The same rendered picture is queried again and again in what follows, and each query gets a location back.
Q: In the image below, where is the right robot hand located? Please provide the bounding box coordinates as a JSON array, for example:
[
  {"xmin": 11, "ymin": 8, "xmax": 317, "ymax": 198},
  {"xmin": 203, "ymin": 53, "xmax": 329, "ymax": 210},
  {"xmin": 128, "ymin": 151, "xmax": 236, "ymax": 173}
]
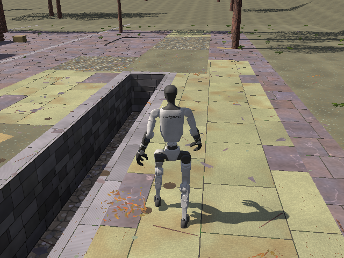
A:
[{"xmin": 190, "ymin": 142, "xmax": 202, "ymax": 151}]

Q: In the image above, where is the left robot hand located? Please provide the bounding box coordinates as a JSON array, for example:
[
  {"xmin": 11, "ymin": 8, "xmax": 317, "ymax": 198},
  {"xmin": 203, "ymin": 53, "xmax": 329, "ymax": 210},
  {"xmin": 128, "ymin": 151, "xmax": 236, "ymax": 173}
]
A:
[{"xmin": 136, "ymin": 152, "xmax": 148, "ymax": 166}]

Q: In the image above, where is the robot left foot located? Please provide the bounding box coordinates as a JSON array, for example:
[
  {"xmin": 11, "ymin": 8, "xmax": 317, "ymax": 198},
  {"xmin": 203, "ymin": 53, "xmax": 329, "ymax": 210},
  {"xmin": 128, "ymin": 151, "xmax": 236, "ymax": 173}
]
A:
[{"xmin": 154, "ymin": 195, "xmax": 161, "ymax": 207}]

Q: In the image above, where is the left robot thigh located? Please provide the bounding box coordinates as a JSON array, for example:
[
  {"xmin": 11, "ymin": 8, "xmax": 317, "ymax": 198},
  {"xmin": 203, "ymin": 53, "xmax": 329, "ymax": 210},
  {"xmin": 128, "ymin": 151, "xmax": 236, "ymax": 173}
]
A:
[{"xmin": 154, "ymin": 149, "xmax": 166, "ymax": 176}]

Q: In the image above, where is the left robot upper arm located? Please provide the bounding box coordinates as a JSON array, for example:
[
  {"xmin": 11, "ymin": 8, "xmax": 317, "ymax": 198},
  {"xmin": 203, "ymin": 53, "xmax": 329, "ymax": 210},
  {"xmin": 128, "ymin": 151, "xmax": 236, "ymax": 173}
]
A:
[{"xmin": 145, "ymin": 109, "xmax": 160, "ymax": 139}]

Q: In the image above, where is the left robot forearm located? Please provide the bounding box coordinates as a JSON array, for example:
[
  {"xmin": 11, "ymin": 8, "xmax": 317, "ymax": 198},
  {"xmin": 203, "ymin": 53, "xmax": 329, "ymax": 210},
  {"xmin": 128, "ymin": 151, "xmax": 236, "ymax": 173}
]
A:
[{"xmin": 138, "ymin": 131, "xmax": 150, "ymax": 155}]

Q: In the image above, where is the right robot upper arm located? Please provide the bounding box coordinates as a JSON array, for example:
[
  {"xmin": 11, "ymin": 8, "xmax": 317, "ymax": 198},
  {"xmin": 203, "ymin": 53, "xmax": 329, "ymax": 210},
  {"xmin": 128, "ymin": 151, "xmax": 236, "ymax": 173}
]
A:
[{"xmin": 182, "ymin": 107, "xmax": 198, "ymax": 136}]

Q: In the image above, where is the right robot forearm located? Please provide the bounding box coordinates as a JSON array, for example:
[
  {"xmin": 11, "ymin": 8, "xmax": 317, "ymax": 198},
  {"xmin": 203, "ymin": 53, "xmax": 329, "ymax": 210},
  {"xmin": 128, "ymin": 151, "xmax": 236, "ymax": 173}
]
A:
[{"xmin": 193, "ymin": 128, "xmax": 201, "ymax": 144}]

